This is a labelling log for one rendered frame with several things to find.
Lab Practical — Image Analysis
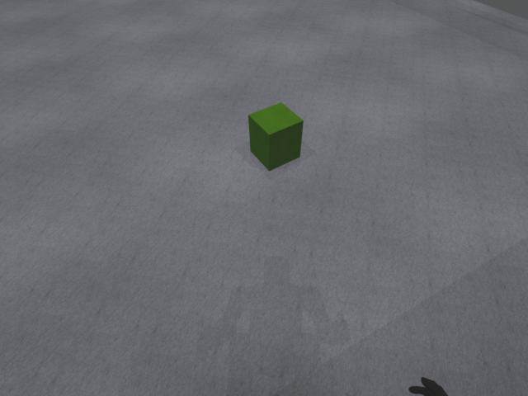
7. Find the robot right hand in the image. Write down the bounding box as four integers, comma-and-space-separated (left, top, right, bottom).
409, 377, 448, 396

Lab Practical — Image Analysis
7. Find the carton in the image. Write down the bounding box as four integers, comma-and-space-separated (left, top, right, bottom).
248, 103, 304, 171

